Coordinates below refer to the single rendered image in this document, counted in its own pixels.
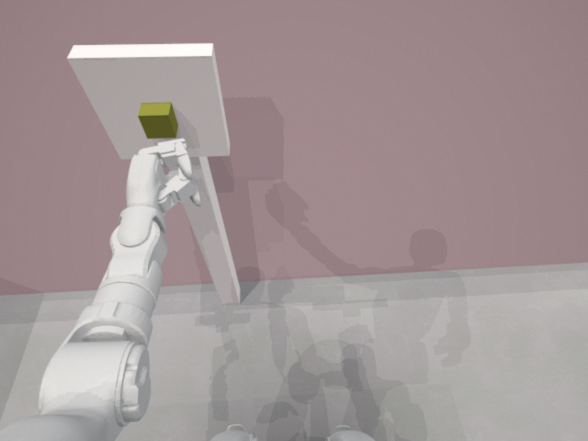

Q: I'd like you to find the robot shin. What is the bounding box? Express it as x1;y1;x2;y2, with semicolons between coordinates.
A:
332;425;350;434
226;424;246;433

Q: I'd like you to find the left robot hand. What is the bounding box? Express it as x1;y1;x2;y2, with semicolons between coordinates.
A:
126;138;202;218

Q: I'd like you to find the button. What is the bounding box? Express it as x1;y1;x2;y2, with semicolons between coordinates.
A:
138;102;178;139

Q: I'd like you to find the right robot shin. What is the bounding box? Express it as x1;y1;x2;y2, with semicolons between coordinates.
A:
332;425;350;434

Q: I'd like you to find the left robot forearm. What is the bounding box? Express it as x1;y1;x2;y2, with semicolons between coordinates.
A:
38;206;167;415

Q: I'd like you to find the left robot shin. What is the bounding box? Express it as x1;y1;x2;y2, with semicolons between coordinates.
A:
226;424;246;433

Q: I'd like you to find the robot left upper arm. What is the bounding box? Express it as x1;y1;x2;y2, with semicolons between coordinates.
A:
0;341;151;441

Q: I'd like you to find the panel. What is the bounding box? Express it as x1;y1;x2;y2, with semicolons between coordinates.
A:
67;43;240;306

